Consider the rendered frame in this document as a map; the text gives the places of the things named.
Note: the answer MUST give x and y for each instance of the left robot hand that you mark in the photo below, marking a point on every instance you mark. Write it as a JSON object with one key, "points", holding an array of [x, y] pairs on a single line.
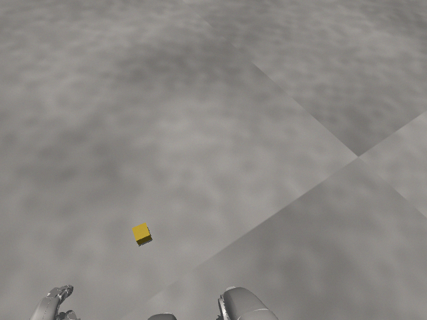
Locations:
{"points": [[47, 308]]}

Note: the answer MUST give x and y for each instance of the cube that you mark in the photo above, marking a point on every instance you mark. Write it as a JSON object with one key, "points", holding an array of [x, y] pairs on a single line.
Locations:
{"points": [[141, 233]]}

